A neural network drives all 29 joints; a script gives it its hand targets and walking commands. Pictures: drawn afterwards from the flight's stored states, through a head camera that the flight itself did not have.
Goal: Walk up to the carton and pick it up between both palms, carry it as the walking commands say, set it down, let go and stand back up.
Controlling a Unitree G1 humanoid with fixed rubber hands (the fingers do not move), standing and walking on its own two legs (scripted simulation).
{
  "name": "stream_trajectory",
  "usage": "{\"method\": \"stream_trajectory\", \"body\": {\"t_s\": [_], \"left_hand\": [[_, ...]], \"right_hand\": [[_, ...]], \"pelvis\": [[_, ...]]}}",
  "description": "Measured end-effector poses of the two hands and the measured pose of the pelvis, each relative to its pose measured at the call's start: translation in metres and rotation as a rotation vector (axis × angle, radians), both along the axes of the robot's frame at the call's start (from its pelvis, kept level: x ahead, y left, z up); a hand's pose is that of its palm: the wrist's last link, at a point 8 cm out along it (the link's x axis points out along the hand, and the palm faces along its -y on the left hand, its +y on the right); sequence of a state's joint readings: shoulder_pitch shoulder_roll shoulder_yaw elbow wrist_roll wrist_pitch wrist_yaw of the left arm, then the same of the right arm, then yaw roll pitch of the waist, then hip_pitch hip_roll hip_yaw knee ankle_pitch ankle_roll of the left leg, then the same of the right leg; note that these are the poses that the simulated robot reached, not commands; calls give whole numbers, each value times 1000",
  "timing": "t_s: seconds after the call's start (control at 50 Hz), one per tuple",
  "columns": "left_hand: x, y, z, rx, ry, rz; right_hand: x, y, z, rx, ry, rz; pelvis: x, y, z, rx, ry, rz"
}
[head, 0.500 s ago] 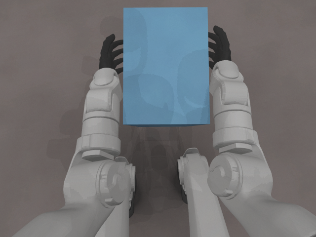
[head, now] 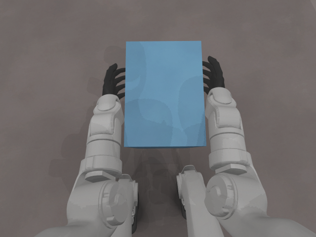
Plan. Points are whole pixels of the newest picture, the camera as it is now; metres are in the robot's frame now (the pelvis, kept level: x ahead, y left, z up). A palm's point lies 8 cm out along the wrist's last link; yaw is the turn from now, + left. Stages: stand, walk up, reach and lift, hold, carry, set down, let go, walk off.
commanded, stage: reach and lift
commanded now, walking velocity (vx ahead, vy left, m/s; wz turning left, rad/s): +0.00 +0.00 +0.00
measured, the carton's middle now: (162, 107) +0.44 -0.04 -0.12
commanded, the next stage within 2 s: none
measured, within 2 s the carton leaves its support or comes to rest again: neither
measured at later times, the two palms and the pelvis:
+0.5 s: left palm (99, 94) +0.43 +0.10 +0.03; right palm (223, 88) +0.43 -0.16 +0.03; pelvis +0.02 +0.00 +0.06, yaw -1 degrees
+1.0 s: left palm (85, 93) +0.41 +0.10 +0.10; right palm (237, 85) +0.40 -0.15 +0.10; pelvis +0.03 +0.00 +0.12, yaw -1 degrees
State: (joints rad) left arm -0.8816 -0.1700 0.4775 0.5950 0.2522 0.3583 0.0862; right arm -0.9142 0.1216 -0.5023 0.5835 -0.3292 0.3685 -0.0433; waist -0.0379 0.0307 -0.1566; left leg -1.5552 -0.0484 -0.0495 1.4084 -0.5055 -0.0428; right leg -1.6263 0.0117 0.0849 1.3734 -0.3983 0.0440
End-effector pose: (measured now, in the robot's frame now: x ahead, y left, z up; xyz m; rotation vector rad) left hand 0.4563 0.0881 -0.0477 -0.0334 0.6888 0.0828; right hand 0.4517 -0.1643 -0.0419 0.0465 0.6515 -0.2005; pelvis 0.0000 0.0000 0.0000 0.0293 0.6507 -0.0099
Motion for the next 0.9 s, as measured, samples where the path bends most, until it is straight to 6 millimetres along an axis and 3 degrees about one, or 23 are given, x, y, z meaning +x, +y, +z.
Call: {"method": "stream_trajectory", "body": {"t_s": [0.9], "left_hand": [[-45, 11, 130, 12, -8, 2]], "right_hand": [[-46, 10, 123, 16, -4, 5]], "pelvis": [[33, 1, 112, -15, -258, -6]]}}
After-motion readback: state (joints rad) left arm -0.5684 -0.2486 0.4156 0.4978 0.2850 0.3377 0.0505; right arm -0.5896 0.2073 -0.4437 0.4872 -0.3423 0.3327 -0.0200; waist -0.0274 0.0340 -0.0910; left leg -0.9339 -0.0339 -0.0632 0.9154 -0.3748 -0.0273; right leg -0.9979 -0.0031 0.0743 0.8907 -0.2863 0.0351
